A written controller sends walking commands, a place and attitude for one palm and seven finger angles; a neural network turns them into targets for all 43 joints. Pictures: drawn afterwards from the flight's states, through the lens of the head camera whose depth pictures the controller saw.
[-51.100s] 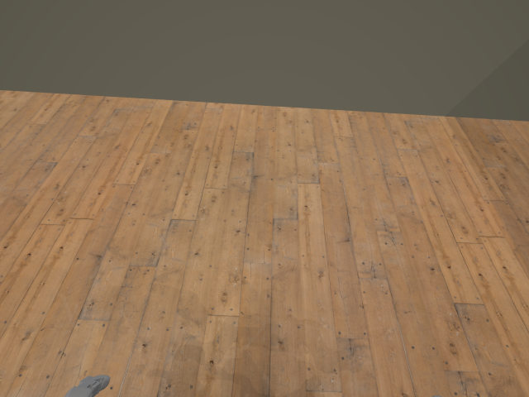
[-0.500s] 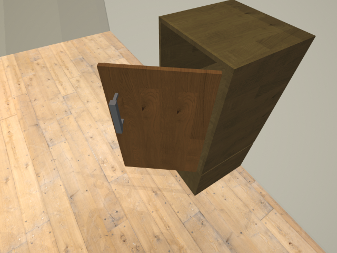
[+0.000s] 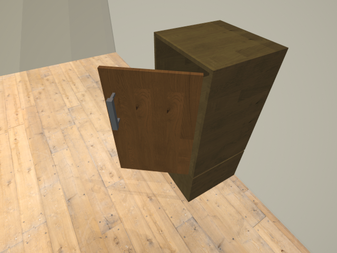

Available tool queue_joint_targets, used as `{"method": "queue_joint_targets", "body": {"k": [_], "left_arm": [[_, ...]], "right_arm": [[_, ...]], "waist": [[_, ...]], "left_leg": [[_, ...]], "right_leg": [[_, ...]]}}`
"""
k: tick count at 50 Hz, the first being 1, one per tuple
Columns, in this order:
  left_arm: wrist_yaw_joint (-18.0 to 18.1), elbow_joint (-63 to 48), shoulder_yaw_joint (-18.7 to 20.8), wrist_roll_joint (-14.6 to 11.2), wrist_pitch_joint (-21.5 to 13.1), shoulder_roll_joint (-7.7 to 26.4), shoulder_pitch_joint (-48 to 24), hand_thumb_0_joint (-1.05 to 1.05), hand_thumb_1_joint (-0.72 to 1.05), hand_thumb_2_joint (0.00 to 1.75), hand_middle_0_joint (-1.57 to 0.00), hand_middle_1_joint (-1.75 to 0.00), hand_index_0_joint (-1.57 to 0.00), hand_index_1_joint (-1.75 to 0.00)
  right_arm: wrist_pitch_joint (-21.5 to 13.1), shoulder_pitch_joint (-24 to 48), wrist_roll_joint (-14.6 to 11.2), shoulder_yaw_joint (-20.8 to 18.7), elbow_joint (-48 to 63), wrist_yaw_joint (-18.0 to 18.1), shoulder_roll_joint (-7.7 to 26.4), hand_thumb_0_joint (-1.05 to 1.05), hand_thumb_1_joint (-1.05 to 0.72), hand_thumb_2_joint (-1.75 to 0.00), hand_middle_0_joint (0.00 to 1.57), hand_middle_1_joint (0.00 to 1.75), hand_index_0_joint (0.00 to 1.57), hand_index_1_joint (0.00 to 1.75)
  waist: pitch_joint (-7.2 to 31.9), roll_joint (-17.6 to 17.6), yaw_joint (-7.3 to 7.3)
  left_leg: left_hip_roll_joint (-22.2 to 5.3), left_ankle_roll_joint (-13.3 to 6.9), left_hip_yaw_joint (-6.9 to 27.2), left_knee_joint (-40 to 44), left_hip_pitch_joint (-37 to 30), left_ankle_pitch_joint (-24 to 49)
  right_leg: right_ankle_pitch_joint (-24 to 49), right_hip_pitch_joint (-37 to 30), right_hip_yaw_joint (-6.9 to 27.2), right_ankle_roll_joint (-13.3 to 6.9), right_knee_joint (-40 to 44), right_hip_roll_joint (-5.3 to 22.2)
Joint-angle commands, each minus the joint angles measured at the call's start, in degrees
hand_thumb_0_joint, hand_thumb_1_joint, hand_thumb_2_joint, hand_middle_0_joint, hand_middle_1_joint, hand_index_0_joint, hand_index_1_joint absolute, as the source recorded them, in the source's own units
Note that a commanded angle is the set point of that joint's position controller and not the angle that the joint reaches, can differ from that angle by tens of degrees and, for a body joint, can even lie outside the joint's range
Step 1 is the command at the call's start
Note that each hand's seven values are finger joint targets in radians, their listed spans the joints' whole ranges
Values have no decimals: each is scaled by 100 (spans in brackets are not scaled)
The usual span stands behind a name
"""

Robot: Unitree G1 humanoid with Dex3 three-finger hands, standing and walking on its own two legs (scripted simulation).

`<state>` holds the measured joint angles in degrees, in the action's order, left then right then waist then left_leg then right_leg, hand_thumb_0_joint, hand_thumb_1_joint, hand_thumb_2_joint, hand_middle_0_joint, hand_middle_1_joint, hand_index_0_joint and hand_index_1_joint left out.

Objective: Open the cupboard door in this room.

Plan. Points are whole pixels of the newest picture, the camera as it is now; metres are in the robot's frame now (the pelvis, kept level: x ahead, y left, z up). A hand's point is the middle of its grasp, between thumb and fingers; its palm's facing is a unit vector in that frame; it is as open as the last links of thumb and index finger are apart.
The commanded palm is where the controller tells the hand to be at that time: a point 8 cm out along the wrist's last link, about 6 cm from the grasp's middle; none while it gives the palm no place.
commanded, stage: come to a stop and stand still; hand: left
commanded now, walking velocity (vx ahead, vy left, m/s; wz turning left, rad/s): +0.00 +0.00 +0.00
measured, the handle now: (114, 111) +0.63 +0.23 -0.03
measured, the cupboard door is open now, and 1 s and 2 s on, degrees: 53 53 53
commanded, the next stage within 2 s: none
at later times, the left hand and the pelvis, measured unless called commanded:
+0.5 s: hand out of the picture -0.09 +0.18 -0.18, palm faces +0.06 -0.98 -0.20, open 7.4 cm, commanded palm none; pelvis -0.08 +0.01 +0.00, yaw +0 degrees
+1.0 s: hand out of the picture -0.24 +0.18 -0.15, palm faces +0.05 -0.98 -0.17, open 7.4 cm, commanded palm none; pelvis -0.18 +0.02 +0.02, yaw -2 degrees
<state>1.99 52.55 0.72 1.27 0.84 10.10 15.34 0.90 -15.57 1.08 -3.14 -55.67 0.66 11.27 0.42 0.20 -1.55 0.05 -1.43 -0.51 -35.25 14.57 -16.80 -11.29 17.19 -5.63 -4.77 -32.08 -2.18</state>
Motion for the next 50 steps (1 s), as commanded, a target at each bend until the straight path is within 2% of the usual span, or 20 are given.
{"method": "queue_joint_targets", "body": {"k": [1, 8, 15, 18, 20, 21, 26, 27, 28, 29, 31, 33, 37, 40, 41, 43, 44, 45, 47, 50], "left_arm": [[68, -364, 291, 17, -85, 902, -101, 0, 90, 90, -20, -30, -20, -30], [-16, -13, 252, -2, -53, 553, 455, 0, 90, 90, -20, -30, -20, -30], [-55, 300, 254, 37, -21, 307, 1067, 0, 90, 90, -20, -30, -20, -30], [30, 237, 364, 59, -21, 655, 774, 0, 90, 90, -20, -30, -20, -30], [122, -18, 442, 31, 26, 794, -281, 0, 90, 90, -20, -30, -20, -30], [143, -88, 450, 34, 16, 787, -585, 0, 90, 90, -20, -30, -20, -30], [153, 233, 442, 79, 146, 658, 126, 0, 90, 90, -20, -30, -20, -30], [130, 220, 406, 12, 200, 367, 319, 0, 90, 90, -20, -30, -20, -30], [86, 181, 389, -94, 254, 68, 526, 0, 90, 90, -20, -30, -20, -30], [41, 144, 423, -103, 295, 166, 549, 0, 90, 90, -20, -30, -20, -30], [-33, 321, 481, 31, 302, 228, 1008, 0, 90, 90, -20, -30, -20, -30], [-32, 398, 411, 11, 189, 148, 1112, 0, 90, 90, -20, -30, -20, -30], [-94, 144, 240, 3, 79, -24, 638, 0, 90, 90, -20, -30, -20, -30], [-92, 409, 243, -11, 88, -36, 1347, 0, 90, 90, -20, -30, -20, -30], [-62, 515, 274, -10, 79, 72, 1636, 0, 90, 90, -20, -30, -20, -30], [51, 490, 383, 39, -7, 697, 1562, 0, 90, 90, -20, -30, -20, -30], [60, 359, 372, 4, -103, 632, 1038, 0, 90, 90, -20, -30, -20, -30], [68, 393, 359, -20, -242, 517, 860, 0, 90, 90, -20, -30, -20, -30], [25, 411, 286, -33, -387, 389, 799, 0, 90, 90, -20, -30, -20, -30], [9, 555, 314, 14, -455, 428, 1041, 0, 90, 90, -20, -30, -20, -30]], "right_arm": [[-16, -811, 25, -33, -6, -1, 283, 0, -90, -90, 20, 30, 20, 30], [-30, -632, 74, -21, -55, 41, 447, 0, -90, -90, 20, 30, 20, 30], [31, -287, 9, -52, -112, 77, 447, 0, -90, -90, 20, 30, 20, 30], [205, -956, -22, -97, -316, 67, 133, 0, -90, -90, 20, 30, 20, 30], [274, -1726, -27, -195, -632, 78, 220, 0, -90, -90, 20, 30, 20, 30], [247, -1999, -16, -183, -756, 49, 112, 0, -90, -90, 20, 30, 20, 30], [141, -2492, -2, -17, -871, 12, -356, 0, -90, -90, 20, 30, 20, 30], [92, -2483, 95, -13, -841, 68, -148, 0, -90, -90, 20, 30, 20, 30], [37, -1605, 130, -87, -510, 138, 251, 0, -90, -90, 20, 30, 20, 30], [17, -427, 49, -132, -119, 222, 474, 0, -90, -90, 20, 30, 20, 30], [-130, 525, 10, -55, 77, 133, 331, 0, -90, -90, 20, 30, 20, 30], [-152, 350, 30, -69, -46, 145, 400, 0, -90, -90, 20, 30, 20, 30], [-20, -791, 118, -145, -399, 146, 616, 0, -90, -90, 20, 30, 20, 30], [45, -761, 78, -189, -432, 112, 627, 0, -90, -90, 20, 30, 20, 30], [68, -668, 32, -179, -367, 106, 456, 0, -90, -90, 20, 30, 20, 30], [38, -32, -25, -105, 40, 19, 89, 0, -90, -90, 20, 30, 20, 30], [20, 105, 31, -150, 157, -52, 330, 0, -90, -90, 20, 30, 20, 30], [18, -105, 47, -172, 38, -81, 220, 0, -90, -90, 20, 30, 20, 30], [-32, -242, 35, -199, -80, -158, 295, 0, -90, -90, 20, 30, 20, 30], [-95, 14, -2, -201, 11, -172, 247, 0, -90, -90, 20, 30, 20, 30]], "waist": [[-481, 131, -97], [-621, -312, 187], [-445, -127, 402], [-459, 1370, 11], [-118, 1218, -521], [-31, 941, -621], [-855, 280, -328], [-1010, -805, -289], [-1382, -2009, 56], [-1564, -1227, 488], [-905, -805, 924], [-686, -338, 689], [-465, -600, -43], [-689, -564, 148], [-805, -114, 225], [-1465, 1765, 314], [-1383, 845, -28], [-1066, 934, -128], [-1041, 569, -156], [-839, 368, 40]], "left_leg": [[-42, -134, 82, 769, -118, -573], [-502, -214, 796, 1800, 1257, -1628], [-575, -222, 703, 1710, 2023, -2011], [263, 66, -183, -895, 605, -922], [213, 5, -101, -2774, -392, -725], [141, -4, -233, -2710, -494, -735], [298, -236, -599, 1337, -800, -1162], [-394, -565, 590, 2460, -350, -2147], [-1936, -1006, 2236, 3349, 1161, -2972], [-2197, -1129, 2006, 3610, 2698, -2455], [-1581, -765, 1441, 3204, 3122, -1765], [-1249, -664, 922, 2593, 1790, -1007], [-1318, -610, 1193, 2620, 180, -2150], [-1033, -325, 835, 2444, 797, -2449], [-742, -81, 479, 1763, 1299, -2261], [46, 185, -475, -1259, 2577, -1061], [-181, 95, -16, -1915, 2350, -492], [-264, 75, 48, -2153, 2225, -246], [-351, 97, -19, -2470, 2248, 298], [-377, 146, -122, -2007, 2212, 323]], "right_leg": [[-2225, 604, 1613, 156, 2001, 1102], [-1412, -385, 887, 394, 1122, 534], [-1335, -1001, 839, 422, 439, 497], [-3536, 994, 2469, 1, 2659, 1656], [-2886, 2024, 2460, -164, 3007, 1917], [-2332, 1973, 1905, -115, 2829, 1690], [-2838, 1719, 1238, 396, 1774, 999], [-2464, 1820, 779, 595, 272, 373], [-1365, 1658, 276, 738, -2154, -126], [-972, 969, 1199, 607, -3184, 243], [-296, 253, 1143, 562, -4415, 263], [-625, 507, 874, 612, -3347, 332], [-1863, 311, 2, 479, -690, 131], [-1332, -1039, -105, 270, 1056, -52], [-1502, -1485, 450, 25, 1507, 272], [-3528, -655, 3248, -832, 3068, 2259], [-2658, -274, 2857, -733, 3005, 2160], [-2554, -329, 2753, -549, 2916, 1886], [-1737, -553, 2034, -433, 2646, 1605], [-1171, -1068, 1828, -498, 2485, 1631]]}}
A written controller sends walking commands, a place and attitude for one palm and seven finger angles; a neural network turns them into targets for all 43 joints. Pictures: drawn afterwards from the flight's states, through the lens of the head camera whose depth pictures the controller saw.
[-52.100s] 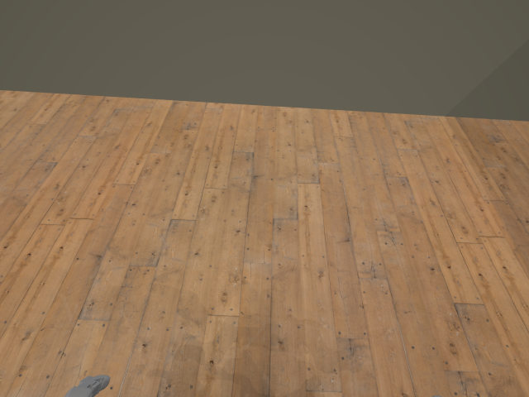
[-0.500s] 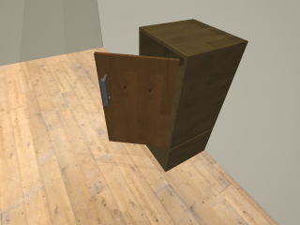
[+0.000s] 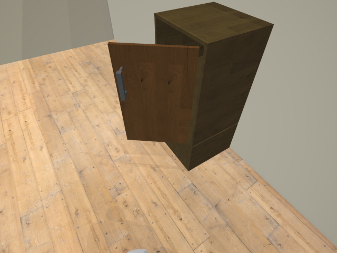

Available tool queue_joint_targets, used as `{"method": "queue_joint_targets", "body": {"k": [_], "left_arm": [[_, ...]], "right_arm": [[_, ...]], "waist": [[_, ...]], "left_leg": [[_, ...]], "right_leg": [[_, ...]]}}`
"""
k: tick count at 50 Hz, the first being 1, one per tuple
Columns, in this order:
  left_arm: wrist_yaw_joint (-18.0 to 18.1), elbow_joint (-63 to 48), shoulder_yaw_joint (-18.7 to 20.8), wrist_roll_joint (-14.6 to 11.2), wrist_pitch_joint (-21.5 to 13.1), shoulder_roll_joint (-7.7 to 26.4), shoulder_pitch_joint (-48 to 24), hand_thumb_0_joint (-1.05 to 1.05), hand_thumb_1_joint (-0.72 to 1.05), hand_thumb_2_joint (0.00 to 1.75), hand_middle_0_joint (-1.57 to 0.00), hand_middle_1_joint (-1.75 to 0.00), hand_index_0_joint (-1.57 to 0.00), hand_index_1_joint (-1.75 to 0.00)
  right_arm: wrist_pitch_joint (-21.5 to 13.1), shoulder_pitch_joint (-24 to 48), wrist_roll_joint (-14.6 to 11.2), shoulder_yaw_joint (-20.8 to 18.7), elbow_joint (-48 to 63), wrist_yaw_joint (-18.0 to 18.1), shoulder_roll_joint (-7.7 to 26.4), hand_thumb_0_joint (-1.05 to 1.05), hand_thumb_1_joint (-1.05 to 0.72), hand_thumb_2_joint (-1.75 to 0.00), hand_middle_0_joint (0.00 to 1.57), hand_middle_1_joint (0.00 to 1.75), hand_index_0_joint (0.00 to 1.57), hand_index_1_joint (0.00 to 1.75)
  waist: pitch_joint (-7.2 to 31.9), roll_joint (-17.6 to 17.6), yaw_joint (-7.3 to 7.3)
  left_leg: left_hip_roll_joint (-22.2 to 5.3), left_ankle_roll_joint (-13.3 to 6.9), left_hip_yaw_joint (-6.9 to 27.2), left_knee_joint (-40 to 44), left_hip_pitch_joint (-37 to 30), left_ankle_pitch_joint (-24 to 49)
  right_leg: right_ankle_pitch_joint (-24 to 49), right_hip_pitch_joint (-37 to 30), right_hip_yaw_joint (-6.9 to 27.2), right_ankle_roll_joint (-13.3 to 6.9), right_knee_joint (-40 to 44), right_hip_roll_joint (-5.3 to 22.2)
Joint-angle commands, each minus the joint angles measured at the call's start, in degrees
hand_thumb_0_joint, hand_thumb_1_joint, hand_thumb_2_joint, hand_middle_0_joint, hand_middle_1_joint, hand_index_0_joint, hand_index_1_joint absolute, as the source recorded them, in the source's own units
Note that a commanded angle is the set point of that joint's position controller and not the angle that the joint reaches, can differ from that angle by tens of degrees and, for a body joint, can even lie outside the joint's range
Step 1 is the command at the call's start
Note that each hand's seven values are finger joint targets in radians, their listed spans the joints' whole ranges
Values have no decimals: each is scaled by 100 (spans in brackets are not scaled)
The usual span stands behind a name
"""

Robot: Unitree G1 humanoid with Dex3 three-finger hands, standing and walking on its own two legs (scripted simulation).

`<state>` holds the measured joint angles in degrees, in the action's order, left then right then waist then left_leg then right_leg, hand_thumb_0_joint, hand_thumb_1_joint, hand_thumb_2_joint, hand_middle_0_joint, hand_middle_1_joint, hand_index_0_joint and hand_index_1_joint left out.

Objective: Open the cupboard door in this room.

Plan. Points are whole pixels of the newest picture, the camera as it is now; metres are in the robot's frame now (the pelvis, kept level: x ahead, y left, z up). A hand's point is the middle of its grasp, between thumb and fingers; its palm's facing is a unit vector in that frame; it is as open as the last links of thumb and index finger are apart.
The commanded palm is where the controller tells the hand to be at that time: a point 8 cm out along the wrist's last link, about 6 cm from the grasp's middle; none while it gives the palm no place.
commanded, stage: come to a stop and stand still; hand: left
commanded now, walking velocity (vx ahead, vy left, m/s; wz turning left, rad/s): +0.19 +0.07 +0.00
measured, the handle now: (122, 84) +0.80 +0.25 -0.05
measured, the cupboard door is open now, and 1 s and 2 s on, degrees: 53 53 53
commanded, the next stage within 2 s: look again from close up in 1.10 s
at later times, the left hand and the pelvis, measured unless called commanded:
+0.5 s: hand out of the picture +0.09 +0.24 -0.18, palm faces -0.01 -0.98 -0.18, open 7.4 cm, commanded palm none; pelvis +0.02 +0.05 +0.00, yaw -3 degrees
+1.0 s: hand out of the picture +0.06 +0.19 -0.18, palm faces +0.00 -0.98 -0.19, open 7.2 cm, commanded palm none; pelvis +0.02 +0.01 +0.00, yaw -2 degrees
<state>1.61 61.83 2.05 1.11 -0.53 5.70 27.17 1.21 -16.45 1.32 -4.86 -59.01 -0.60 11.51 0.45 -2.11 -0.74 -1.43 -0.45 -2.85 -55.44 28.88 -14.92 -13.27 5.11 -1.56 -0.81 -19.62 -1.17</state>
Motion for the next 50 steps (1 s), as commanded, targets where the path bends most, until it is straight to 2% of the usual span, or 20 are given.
{"method": "queue_joint_targets", "body": {"k": [1, 5, 7, 8, 9, 10, 11, 12, 17, 20, 28, 31, 32, 33, 34, 35, 39, 42, 45, 50], "left_arm": [[42, -346, 205, 54, -316, 926, -69, 0, 90, 90, -20, -30, -20, -30], [-2, -254, 246, 130, -241, 1020, -149, 0, 90, 90, -20, -30, -20, -30], [-40, -249, 217, 93, -139, 854, -241, 0, 90, 90, -20, -30, -20, -30], [-65, -229, 154, 68, -90, 650, -109, 0, 90, 90, -20, -30, -20, -30], [-88, -311, 105, 31, -63, 379, 12, 0, 90, 90, -20, -30, -20, -30], [-89, -467, 82, 57, -28, 407, -109, 0, 90, 90, -20, -30, -20, -30], [-108, -565, 103, 80, 0, 439, -253, 0, 90, 90, -20, -30, -20, -30], [-89, -403, 108, 134, 53, 413, -329, 0, 90, 90, -20, -30, -20, -30], [-128, -373, 160, 52, 222, 469, -347, 0, 90, 90, -20, -30, -20, -30], [-124, -551, 204, 59, 325, 574, -717, 0, 90, 90, -20, -30, -20, -30], [-114, -857, 180, 21, 314, 512, -1390, 0, 90, 90, -20, -30, -20, -30], [-66, -650, 189, 5, 213, 575, -835, 0, 90, 90, -20, -30, -20, -30], [-25, -607, 202, 20, 172, 733, -763, 0, 90, 90, -20, -30, -20, -30], [39, -586, 211, 44, 115, 1022, -733, 0, 90, 90, -20, -30, -20, -30], [66, -640, 205, 12, 78, 1220, -903, 0, 90, 90, -20, -30, -20, -30], [76, -711, 170, 18, 61, 1160, -1115, 0, 90, 90, -20, -30, -20, -30], [58, -666, 109, -23, -6, 871, -1563, 0, 90, 90, -20, -30, -20, -30], [24, -563, 49, -63, 30, 710, -1288, 0, 90, 90, -20, -30, -20, -30], [22, -338, 33, -38, 55, 730, -995, 0, 90, 90, -20, -30, -20, -30], [17, -148, -54, -34, -35, 760, -787, 0, 90, 90, -20, -30, -20, -30]], "right_arm": [[-144, 185, -29, -25, 393, -41, 191, 0, -90, -90, 20, 30, 20, 30], [-245, 245, -69, 7, 419, -19, 59, 0, -90, -90, 20, 30, 20, 30], [-326, -372, -58, 70, 155, 58, 38, 0, -90, -90, 20, 30, 20, 30], [-378, -765, -59, 56, -1, 122, 265, 0, -90, -90, 20, 30, 20, 30], [-403, -1132, -4, -34, -82, 169, 739, 0, -90, -90, 20, 30, 20, 30], [-344, -1317, -16, -82, -33, 217, 1042, 0, -90, -90, 20, 30, 20, 30], [-289, -1084, 31, -92, 11, 248, 1088, 0, -90, -90, 20, 30, 20, 30], [-313, -800, 47, 26, -67, 260, 687, 0, -90, -90, 20, 30, 20, 30], [-372, -346, -16, 146, -64, 366, 379, 0, -90, -90, 20, 30, 20, 30], [-320, -481, -10, 90, -160, 397, 414, 0, -90, -90, 20, 30, 20, 30], [-169, -514, 66, -53, -243, 322, 564, 0, -90, -90, 20, 30, 20, 30], [-115, -363, 34, -72, -223, 274, 544, 0, -90, -90, 20, 30, 20, 30], [-105, -424, -1, -41, -227, 249, 352, 0, -90, -90, 20, 30, 20, 30], [-92, -392, -57, 43, -167, 235, 26, 0, -90, -90, 20, 30, 20, 30], [-48, -183, -44, 128, -50, 212, -147, 0, -90, -90, 20, 30, 20, 30], [-16, -103, -24, 126, -24, 175, -142, 0, -90, -90, 20, 30, 20, 30], [-5, -547, -21, 158, -362, 174, -135, 0, -90, -90, 20, 30, 20, 30], [-128, -492, -16, 189, -436, 204, 113, 0, -90, -90, 20, 30, 20, 30], [-141, -99, -43, 218, -422, 210, 197, 0, -90, -90, 20, 30, 20, 30], [-165, -103, -81, 235, -456, 217, 203, 0, -90, -90, 20, 30, 20, 30]], "waist": [[-831, 618, 15], [-863, 967, 57], [-712, 711, -143], [-477, -1, -225], [-300, -1288, -269], [-339, -1364, -279], [-625, -691, -229], [-666, -584, -86], [-225, -278, 149], [-274, -95, 59], [-201, -729, -178], [70, -322, 104], [43, 167, 108], [-9, 1197, 111], [-253, 1608, 85], [-341, 1096, 40], [-311, 1167, -247], [-396, -102, -72], [-570, -425, 109], [-204, 131, 41]], "left_leg": [[-270, 56, 94, 249, 707, 17], [-237, -21, 25, 1708, -459, -455], [32, 20, -212, 2723, -1961, 56], [-273, -36, 285, 3127, -2653, -46], [-1564, -444, 2013, 3937, -2965, -580], [-2178, -771, 2882, 4606, -2477, -1162], [-2314, -1010, 2930, 4758, -1908, -1527], [-1915, -727, 2437, 4788, -1367, -1130], [-1561, -662, 1006, 4348, -1370, 1499], [-1676, -764, 1057, 4337, -1474, 1374], [-1543, -819, 1143, 4232, -1459, 375], [-1179, -462, 880, 3623, -1043, 30], [-844, -222, 593, 3193, -654, -104], [-324, 48, 19, 2481, -152, -580], [-169, 137, -118, 1997, -222, -1052], [-221, 109, 49, 1626, -465, -1074], [-214, 151, -10, 2108, -1354, 105], [-632, -3, 537, 3255, -1642, 1009], [-652, -79, 695, 3606, -1146, 295], [-542, -45, 437, 3466, -1772, 736]], "right_leg": [[-1010, 83, 1460, -941, 1187, 1627], [-1140, 624, 1343, -890, 775, 1710], [-1190, 1421, 794, -573, 12, 1146], [-1075, 1784, 515, -385, -908, 783], [-1601, 2567, -111, -76, -2253, 216], [-2007, 2656, -91, -27, -3204, 170], [-1781, 2652, 144, -64, -3722, 382], [-1279, 2400, 340, -84, -3975, 478], [-292, 2090, 434, 192, -4093, 546], [-310, 2291, 456, 257, -3966, 559], [-985, 1481, 8, 209, -2042, 457], [-93, 227, -171, 128, -480, 273], [118, -221, 153, 20, -54, 532], [79, -324, 1185, -307, 350, 1423], [-17, 405, 1579, -627, 697, 1977], [-183, 805, 1448, -791, 761, 2017], [285, 1123, 594, -518, 200, 1218], [110, 1118, 309, -121, -364, 658], [89, 660, 312, -25, -266, 603], [468, 617, 407, -20, -32, 721]]}}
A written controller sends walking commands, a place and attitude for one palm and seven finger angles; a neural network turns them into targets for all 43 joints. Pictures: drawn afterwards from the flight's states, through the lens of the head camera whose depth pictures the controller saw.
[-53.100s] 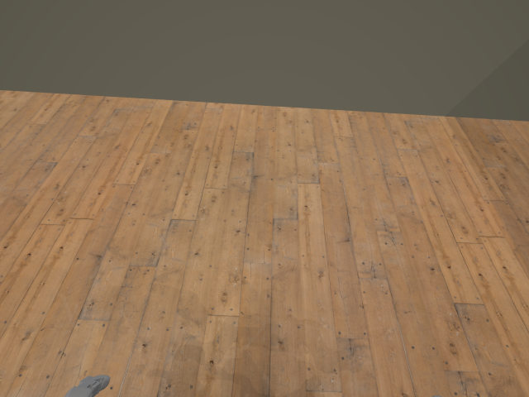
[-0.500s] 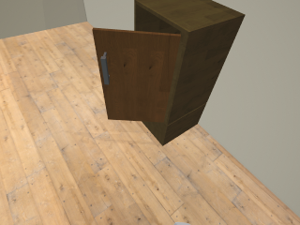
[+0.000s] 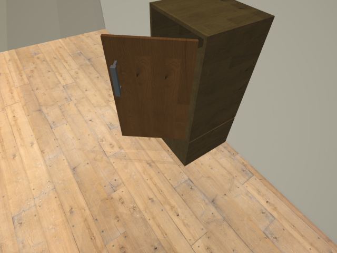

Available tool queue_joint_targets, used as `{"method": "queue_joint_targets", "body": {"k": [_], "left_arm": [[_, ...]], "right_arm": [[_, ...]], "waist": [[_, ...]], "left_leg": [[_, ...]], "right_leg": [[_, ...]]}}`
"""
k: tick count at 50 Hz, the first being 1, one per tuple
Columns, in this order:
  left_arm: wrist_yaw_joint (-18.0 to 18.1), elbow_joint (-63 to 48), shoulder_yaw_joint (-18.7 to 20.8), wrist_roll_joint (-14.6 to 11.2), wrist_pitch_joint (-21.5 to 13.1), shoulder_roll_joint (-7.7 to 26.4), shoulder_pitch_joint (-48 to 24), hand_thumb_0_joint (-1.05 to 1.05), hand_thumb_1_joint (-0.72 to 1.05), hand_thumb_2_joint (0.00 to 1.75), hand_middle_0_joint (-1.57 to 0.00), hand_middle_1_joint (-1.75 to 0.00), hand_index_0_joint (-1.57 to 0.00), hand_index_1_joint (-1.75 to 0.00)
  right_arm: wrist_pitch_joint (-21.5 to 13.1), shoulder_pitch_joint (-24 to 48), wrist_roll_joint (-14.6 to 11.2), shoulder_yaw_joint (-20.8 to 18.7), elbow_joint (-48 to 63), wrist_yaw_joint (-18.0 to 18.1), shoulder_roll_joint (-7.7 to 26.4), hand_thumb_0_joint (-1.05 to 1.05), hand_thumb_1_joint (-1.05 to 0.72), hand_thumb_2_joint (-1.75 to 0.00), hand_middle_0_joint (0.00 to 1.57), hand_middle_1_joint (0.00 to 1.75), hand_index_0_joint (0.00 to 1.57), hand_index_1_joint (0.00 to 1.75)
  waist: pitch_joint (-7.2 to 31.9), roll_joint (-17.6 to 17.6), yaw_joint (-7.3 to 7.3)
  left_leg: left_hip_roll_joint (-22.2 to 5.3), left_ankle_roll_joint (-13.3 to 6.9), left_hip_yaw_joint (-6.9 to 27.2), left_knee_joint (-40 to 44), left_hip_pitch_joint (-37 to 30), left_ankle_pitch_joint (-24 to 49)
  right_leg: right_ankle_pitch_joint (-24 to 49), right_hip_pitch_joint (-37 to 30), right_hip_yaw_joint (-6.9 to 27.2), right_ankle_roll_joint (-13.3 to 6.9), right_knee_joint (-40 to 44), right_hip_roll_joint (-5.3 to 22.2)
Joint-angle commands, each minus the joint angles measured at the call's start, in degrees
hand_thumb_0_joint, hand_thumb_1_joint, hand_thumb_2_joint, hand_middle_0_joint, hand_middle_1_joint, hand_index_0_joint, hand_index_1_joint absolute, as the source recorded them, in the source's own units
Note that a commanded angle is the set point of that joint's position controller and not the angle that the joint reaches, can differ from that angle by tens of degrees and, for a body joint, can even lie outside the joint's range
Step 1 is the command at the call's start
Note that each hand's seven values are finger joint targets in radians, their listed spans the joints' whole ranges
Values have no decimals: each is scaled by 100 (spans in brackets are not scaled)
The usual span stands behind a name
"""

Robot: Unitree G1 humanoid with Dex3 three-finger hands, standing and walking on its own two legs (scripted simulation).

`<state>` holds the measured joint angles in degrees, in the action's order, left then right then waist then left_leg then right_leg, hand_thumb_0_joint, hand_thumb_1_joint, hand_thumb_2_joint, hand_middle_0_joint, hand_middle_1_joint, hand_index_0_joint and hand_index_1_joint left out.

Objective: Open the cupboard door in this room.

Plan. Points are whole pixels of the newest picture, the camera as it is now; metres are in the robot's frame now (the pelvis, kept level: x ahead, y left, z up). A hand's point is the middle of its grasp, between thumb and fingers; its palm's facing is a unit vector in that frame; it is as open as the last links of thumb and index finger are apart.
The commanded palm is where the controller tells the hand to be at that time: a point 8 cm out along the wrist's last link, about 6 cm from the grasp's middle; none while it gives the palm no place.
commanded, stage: come to a stop and stand still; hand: left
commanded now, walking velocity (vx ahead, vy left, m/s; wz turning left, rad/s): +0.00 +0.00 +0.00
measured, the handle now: (117, 78) +0.77 +0.25 -0.05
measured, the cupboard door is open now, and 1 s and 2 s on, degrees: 53 53 53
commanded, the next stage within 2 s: look again from close up in 0.10 s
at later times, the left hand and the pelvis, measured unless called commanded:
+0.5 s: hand out of the picture -0.03 +0.15 -0.17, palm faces +0.03 -0.99 -0.14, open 7.4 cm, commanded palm none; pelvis +0.00 +0.00 +0.00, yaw -1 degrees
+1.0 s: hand out of the picture -0.03 +0.16 -0.18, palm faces +0.05 -0.99 -0.14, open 7.4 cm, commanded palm none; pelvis +0.01 +0.01 +0.00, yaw -1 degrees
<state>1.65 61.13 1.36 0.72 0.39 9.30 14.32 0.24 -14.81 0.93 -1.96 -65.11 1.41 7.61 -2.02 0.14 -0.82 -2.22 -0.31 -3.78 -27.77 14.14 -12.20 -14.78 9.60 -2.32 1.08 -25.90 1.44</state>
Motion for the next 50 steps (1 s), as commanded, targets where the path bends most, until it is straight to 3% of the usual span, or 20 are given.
{"method": "queue_joint_targets", "body": {"k": [1, 3, 7, 14, 24, 30, 42, 44, 46, 48, 50], "left_arm": [[14, -52, 5, 6, -133, 392, 514, 0, 90, 90, -20, -30, -20, -30], [20, 0, -11, 14, -147, 377, 567, 0, 90, 90, -20, -30, -20, -30], [34, 106, -44, 22, -154, 334, 703, 0, 90, 90, -20, -30, -20, -30], [50, 232, -68, 22, -168, 262, 970, 0, 90, 90, -20, -30, -20, -30], [72, 257, -59, 28, -161, 176, 1089, 0, 90, 90, -20, -30, -20, -30], [79, 227, -46, 31, -162, 174, 1111, 0, 90, 90, -20, -30, -20, -30], [82, 206, -20, 37, -154, 95, 1128, 0, 90, 90, -20, -30, -20, -30], [58, 203, 12, 70, -148, 139, 1175, 0, 90, 90, -20, -30, -20, -30], [23, 154, 84, 108, -105, 205, 1233, 0, 90, 90, -20, -30, -20, -30], [-4, 131, 152, 122, -89, 285, 1348, 0, 90, 90, -20, -30, -20, -30], [-13, 127, 236, 107, -102, 445, 1520, 0, 90, 90, -20, -30, -20, -30]], "right_arm": [[-65, -249, -39, -49, 133, 18, 585, 0, -90, -90, 20, 30, 20, 30], [-64, -264, -49, -37, 78, 21, 571, 0, -90, -90, 20, 30, 20, 30], [-54, -217, -56, -12, 31, 23, 563, 0, -90, -90, 20, 30, 20, 30], [-61, -236, -63, 17, -16, 29, 514, 0, -90, -90, 20, 30, 20, 30], [-68, -450, -50, 23, -62, 29, 423, 0, -90, -90, 20, 30, 20, 30], [-73, -585, -46, 15, -82, 23, 396, 0, -90, -90, 20, 30, 20, 30], [-122, -695, -39, 7, -74, 41, 326, 0, -90, -90, 20, 30, 20, 30], [-104, -813, -9, -30, -88, 25, 395, 0, -90, -90, 20, 30, 20, 30], [-46, -744, 20, -88, -14, -8, 452, 0, -90, -90, 20, 30, 20, 30], [-22, -663, 43, -108, 112, -36, 410, 0, -90, -90, 20, 30, 20, 30], [-28, -578, 41, -92, 264, -68, 285, 0, -90, -90, 20, 30, 20, 30]], "waist": [[57, -79, 27], [-9, 104, 14], [-179, 141, 4], [-253, -40, 34], [-448, 51, 59], [-416, 157, 77], [-344, -29, 81], [-297, -43, 83], [-541, 16, 140], [-802, 217, 195], [-966, 791, 273]], "left_leg": [[-464, -51, 483, 697, -399, 490], [-460, -46, 455, 716, -457, 539], [-439, -37, 422, 792, -501, 455], [-394, -39, 408, 875, -488, 258], [-361, -48, 436, 973, -273, -20], [-351, -60, 449, 926, -196, -71], [-387, -97, 497, 989, -183, 14], [-333, -123, 514, 1012, -110, -993], [-288, -181, 551, 941, 280, -1934], [-140, -198, 461, 578, 638, -2105], [135, -143, 92, -378, 1157, -1729]], "right_leg": [[603, 238, 496, -204, 626, 471], [598, 292, 470, -190, 679, 492], [437, 408, 504, -179, 774, 484], [281, 435, 517, -180, 845, 493], [62, 494, 478, -188, 815, 475], [-52, 494, 470, -195, 774, 470], [185, 447, 400, -187, 613, 452], [-649, 466, 380, -226, 524, 408], [-1696, 659, 500, -292, 569, 409], [-2312, 812, 811, -408, 753, 558], [-2878, 649, 1485, -682, 1146, 973]]}}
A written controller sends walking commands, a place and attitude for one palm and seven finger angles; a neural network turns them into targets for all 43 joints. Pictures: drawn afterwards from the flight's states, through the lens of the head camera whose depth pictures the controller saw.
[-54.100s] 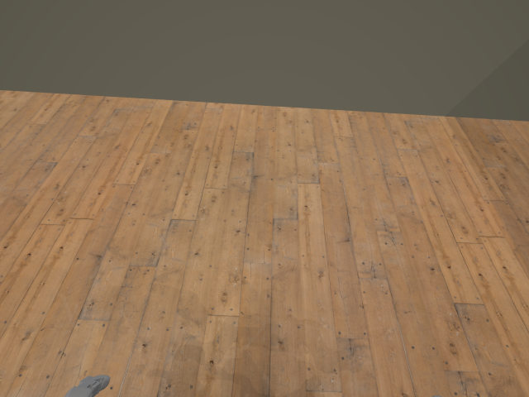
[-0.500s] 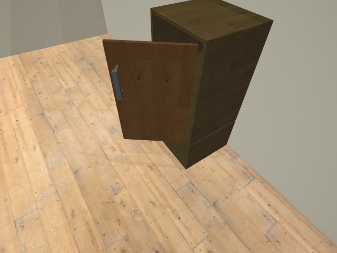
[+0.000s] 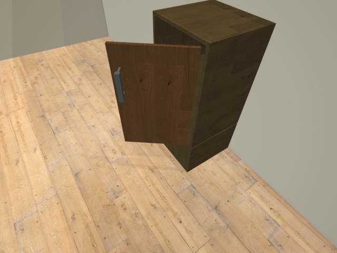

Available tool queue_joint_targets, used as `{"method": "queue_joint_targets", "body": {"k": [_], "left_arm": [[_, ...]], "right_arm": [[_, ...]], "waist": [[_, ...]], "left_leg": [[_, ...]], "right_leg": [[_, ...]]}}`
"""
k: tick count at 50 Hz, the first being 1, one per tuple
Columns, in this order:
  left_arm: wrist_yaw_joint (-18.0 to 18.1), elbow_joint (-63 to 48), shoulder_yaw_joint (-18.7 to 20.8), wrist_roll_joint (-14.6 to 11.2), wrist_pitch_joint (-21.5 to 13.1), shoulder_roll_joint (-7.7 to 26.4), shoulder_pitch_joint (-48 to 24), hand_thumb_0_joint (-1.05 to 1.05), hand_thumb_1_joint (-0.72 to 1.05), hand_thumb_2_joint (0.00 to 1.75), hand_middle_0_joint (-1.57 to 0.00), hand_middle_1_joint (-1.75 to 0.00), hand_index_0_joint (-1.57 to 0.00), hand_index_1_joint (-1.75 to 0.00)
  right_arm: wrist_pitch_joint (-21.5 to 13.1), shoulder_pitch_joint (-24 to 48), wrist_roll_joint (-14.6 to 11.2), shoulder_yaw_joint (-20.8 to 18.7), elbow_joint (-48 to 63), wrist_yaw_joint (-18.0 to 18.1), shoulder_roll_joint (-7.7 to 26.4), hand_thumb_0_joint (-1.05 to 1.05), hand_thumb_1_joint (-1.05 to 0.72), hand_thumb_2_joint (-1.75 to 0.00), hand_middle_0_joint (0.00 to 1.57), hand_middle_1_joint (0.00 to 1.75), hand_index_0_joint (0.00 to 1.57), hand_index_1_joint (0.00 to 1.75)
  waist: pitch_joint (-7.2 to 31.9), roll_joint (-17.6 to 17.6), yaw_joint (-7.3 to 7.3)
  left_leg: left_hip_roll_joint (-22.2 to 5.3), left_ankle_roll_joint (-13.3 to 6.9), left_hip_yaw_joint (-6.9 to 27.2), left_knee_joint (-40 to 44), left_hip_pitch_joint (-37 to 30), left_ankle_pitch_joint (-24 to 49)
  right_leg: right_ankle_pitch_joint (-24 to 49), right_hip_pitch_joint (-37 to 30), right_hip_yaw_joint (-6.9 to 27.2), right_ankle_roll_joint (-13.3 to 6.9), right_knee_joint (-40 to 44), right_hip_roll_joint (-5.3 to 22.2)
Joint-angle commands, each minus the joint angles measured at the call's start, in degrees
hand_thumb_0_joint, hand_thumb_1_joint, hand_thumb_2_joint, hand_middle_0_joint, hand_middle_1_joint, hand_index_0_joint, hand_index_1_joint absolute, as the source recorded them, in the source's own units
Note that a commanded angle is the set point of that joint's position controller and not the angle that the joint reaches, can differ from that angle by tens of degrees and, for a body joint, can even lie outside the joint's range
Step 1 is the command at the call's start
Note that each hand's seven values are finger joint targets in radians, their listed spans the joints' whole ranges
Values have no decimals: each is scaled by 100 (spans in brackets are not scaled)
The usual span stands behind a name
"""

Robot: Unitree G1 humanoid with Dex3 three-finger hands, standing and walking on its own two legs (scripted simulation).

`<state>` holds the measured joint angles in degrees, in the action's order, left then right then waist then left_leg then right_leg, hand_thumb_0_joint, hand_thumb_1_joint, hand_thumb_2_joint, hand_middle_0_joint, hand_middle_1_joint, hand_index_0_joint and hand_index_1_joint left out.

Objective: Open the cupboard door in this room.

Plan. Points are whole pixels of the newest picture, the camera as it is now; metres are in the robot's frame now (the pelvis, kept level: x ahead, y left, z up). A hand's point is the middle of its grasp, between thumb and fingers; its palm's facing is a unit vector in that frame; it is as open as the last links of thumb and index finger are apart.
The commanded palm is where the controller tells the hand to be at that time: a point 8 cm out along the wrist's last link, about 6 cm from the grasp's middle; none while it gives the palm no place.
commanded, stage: shuffle to correct the standing spot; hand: left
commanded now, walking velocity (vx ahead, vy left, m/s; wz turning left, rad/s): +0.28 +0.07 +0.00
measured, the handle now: (120, 85) +0.76 +0.25 -0.04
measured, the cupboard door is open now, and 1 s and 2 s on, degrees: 53 53 53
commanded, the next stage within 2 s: come to a stop and stand still in 0.64 s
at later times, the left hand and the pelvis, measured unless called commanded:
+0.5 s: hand (84, 246) +0.18 +0.24 -0.17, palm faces +0.03 -0.99 -0.17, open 7.3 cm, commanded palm none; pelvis +0.12 +0.06 +0.01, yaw +0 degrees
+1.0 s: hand (99, 202) +0.31 +0.24 -0.18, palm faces +0.10 -0.97 -0.21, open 7.2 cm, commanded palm none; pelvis +0.26 +0.05 -0.01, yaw +3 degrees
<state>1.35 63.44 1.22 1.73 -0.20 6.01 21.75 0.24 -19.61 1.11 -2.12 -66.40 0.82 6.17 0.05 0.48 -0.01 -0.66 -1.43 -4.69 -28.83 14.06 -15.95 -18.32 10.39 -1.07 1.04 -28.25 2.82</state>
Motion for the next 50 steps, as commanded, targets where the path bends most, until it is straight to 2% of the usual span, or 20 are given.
{"method": "queue_joint_targets", "body": {"k": [1, 4, 7, 8, 9, 10, 13, 16, 18, 23, 28, 32, 34, 35, 36, 37, 38, 42, 44, 50], "left_arm": [[28, -115, 301, -12, -62, 852, 838, 0, 90, 90, -20, -30, -20, -30], [35, -210, 388, 6, -203, 925, 686, 0, 90, 90, -20, -30, -20, -30], [-18, -335, 360, 29, -172, 798, 165, 0, 90, 90, -20, -30, -20, -30], [-54, -400, 315, 9, -147, 563, 121, 0, 90, 90, -20, -30, -20, -30], [-89, -560, 252, -29, -140, 247, 24, 0, 90, 90, -20, -30, -20, -30], [-100, -736, 241, 17, -180, 400, -389, 0, 90, 90, -20, -30, -20, -30], [-151, -508, 258, 45, -204, 316, -320, 0, 90, 90, -20, -30, -20, -30], [-182, -420, 229, 31, -172, 211, -84, 0, 90, 90, -20, -30, -20, -30], [-164, -458, 232, 12, -123, 243, -200, 0, 90, 90, -20, -30, -20, -30], [-170, -739, 228, -5, -82, 288, -999, 0, 90, 90, -20, -30, -20, -30], [-178, -991, 168, -42, -133, 290, -1743, 0, 90, 90, -20, -30, -20, -30], [-111, -835, 192, -31, -169, 469, -1184, 0, 90, 90, -20, -30, -20, -30], [-71, -526, 288, -15, -242, 671, -177, 0, 90, 90, -20, -30, -20, -30], [-11, -369, 401, 12, -310, 1097, 508, 0, 90, 90, -20, -30, -20, -30], [3, -271, 452, -78, -305, 1364, 796, 0, 90, 90, -20, -30, -20, -30], [33, -355, 458, -164, -261, 1287, 482, 0, 90, 90, -20, -30, -20, -30], [51, -454, 422, -152, -244, 1048, 11, 0, 90, 90, -20, -30, -20, -30], [125, -732, 141, -53, -277, 428, -1026, 0, 90, 90, -20, -30, -20, -30], [135, -837, 228, -6, -215, 626, -919, 0, 90, 90, -20, -30, -20, -30], [107, -760, 352, -25, -32, 1110, -621, 0, 90, 90, -20, -30, -20, -30]], "right_arm": [[-49, -42, 36, -83, 476, -20, 342, 0, -90, -90, 20, 30, 20, 30], [-187, 144, 20, -109, 696, -79, 375, 0, -90, -90, 20, 30, 20, 30], [-292, -566, -22, -80, 498, -79, 331, 0, -90, -90, 20, 30, 20, 30], [-334, -1146, 4, -129, 317, -12, 617, 0, -90, -90, 20, 30, 20, 30], [-382, -1748, 75, -258, 173, 62, 1138, 0, -90, -90, 20, 30, 20, 30], [-366, -1843, 44, -239, 175, 112, 1174, 0, -90, -90, 20, 30, 20, 30], [-494, -1020, 8, -25, 361, 108, 626, 0, -90, -90, 20, 30, 20, 30], [-637, -998, -34, 25, 282, 161, 542, 0, -90, -90, 20, 30, 20, 30], [-660, -1165, -46, 47, 165, 201, 529, 0, -90, -90, 20, 30, 20, 30], [-611, -1516, -11, 70, -91, 245, 468, 0, -90, -90, 20, 30, 20, 30], [-549, -1637, 31, 72, -209, 252, 432, 0, -90, -90, 20, 30, 20, 30], [-479, -1467, -6, 9, -209, 256, 617, 0, -90, -90, 20, 30, 20, 30], [-450, -1278, -73, -10, -111, 244, 629, 0, -90, -90, 20, 30, 20, 30], [-453, -1282, -122, -8, 17, 186, 461, 0, -90, -90, 20, 30, 20, 30], [-435, -1381, -137, -14, 141, 178, 344, 0, -90, -90, 20, 30, 20, 30], [-367, -1014, -95, -70, 178, 168, 490, 0, -90, -90, 20, 30, 20, 30], [-329, -682, -75, -80, 247, 129, 311, 0, -90, -90, 20, 30, 20, 30], [6, -948, -25, 39, 167, 108, -26, 0, -90, -90, 20, 30, 20, 30], [68, -861, -56, 26, 249, 100, -100, 0, -90, -90, 20, 30, 20, 30], [113, -40, -39, -128, 646, 99, 343, 0, -90, -90, 20, 30, 20, 30]], "waist": [[-1167, 1077, 196], [-972, 876, 103], [-797, 361, -308], [-693, -599, -468], [-600, -2105, -603], [-811, -1496, -621], [-1064, -241, -176], [-531, -259, 0], [-396, -414, -3], [-530, -461, -151], [-659, -511, -293], [-337, -610, 14], [74, -397, 473], [535, 498, 706], [892, 1043, 548], [355, 239, 506], [-372, -107, 347], [-495, 139, -369], [-187, 272, -262], [137, 605, -4]], "left_leg": [[15, 4, -51, -932, 1390, -933], [-258, -22, 180, -1532, 1578, -811], [-87, -4, -10, -18, -300, -524], [-529, -186, 906, 702, -973, -1034], [-1758, -647, 2735, 1789, -1410, -1764], [-2111, -991, 3158, 2091, -1244, -1694], [-1730, -884, 2189, 2123, -393, -180], [-1324, -708, 1136, 1831, -978, 2316], [-1254, -599, 882, 1682, -1380, 3474], [-1231, -601, 730, 1562, -1908, 4246], [-1104, -511, 552, 1351, -1858, 4838], [-1132, -363, 429, 399, -1684, 6001], [-927, -191, 360, -960, -695, 5209], [-455, -50, 125, -2518, 679, 2981], [270, 102, -76, -4536, 1633, -1667], [-94, -51, 540, -4950, 1808, -1603], [-287, -53, 565, -4936, 2009, -1189], [-567, 241, 490, -3205, 531, -671], [-442, 304, 227, -2187, 352, -580], [-169, 422, 50, -833, 265, -28]], "right_leg": [[-2747, 430, 1844, -893, 1678, 1218], [-1872, 185, 2027, -1174, 1697, 1666], [-1370, 1243, 791, -804, 605, 987], [-1154, 1869, 234, -574, -643, 379], [-1318, 2793, -606, -255, -2452, -274], [-1225, 3077, -190, -357, -3291, -46], [44, 2958, 130, -325, -4065, 438], [504, 2728, -51, -166, -3886, 376], [531, 2849, -144, -137, -3775, 290], [589, 3255, -345, -148, -3133, 183], [679, 2633, -612, -267, -1685, 6], [582, 1195, -764, -494, -764, -296], [1334, -663, -596, -645, -169, -223], [2216, -1997, 782, -1218, -107, 971], [3129, -2419, 2707, -2054, 603, 2498], [1993, -1567, 2477, -2125, 1050, 2402], [1154, -715, 2102, -1904, 1351, 2150], [2839, 1372, 232, -1237, 1447, 1341], [3363, 1034, -4, -1234, 1073, 1204], [3928, 121, 366, -1154, 218, 1252]]}}
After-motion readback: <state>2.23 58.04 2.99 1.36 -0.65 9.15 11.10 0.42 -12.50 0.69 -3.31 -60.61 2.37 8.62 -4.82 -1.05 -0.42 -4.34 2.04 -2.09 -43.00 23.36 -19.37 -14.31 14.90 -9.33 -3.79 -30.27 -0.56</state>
